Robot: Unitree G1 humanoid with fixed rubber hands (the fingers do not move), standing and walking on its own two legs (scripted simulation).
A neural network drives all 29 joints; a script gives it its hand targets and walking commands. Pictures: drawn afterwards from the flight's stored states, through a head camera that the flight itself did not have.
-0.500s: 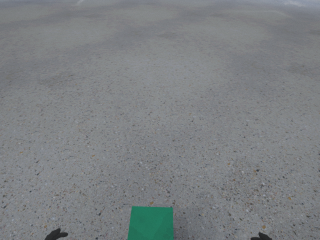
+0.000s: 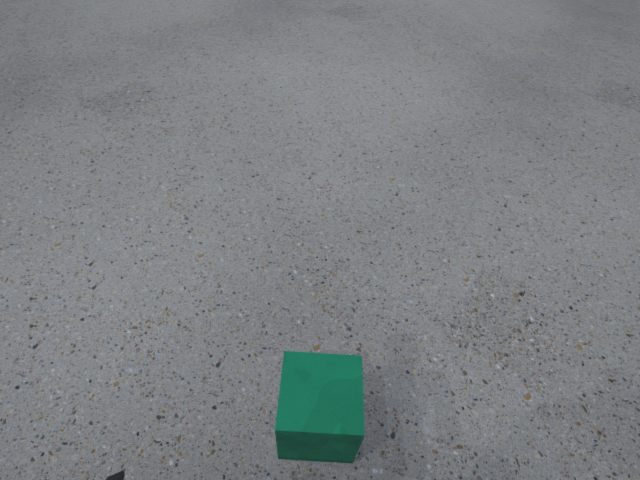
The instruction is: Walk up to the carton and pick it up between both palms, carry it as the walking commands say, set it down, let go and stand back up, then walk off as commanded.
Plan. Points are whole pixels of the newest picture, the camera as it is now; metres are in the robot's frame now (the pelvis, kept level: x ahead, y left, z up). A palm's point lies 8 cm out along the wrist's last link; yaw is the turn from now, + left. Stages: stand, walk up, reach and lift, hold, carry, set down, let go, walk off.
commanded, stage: walk off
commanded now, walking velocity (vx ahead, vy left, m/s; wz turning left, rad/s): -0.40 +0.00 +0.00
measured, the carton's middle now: (319, 408) +0.45 -0.02 -0.63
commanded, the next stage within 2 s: none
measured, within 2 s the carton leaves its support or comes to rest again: neither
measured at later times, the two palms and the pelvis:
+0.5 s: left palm out of the picture -0.11 +0.32 -0.12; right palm out of the picture -0.11 -0.19 -0.08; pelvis -0.21 +0.05 +0.01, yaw +0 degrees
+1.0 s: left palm out of the picture -0.41 +0.39 -0.11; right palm out of the picture -0.38 -0.10 -0.07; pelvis -0.48 +0.14 +0.02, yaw +3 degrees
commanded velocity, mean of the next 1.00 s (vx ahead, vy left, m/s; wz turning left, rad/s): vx -0.40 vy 0.00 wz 0.00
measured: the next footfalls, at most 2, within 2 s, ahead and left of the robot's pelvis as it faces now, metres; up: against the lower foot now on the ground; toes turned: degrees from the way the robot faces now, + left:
right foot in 0.58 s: -0.27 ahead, -0.08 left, +0.00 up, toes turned +4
left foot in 0.84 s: -0.41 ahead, +0.18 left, +0.00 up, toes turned +0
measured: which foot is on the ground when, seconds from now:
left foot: down 0.00-0.56, up 0.58-0.82, down 0.84-1.00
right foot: down 0.00-0.02, up 0.04-0.56, down 0.58-0.84, up 0.86-1.00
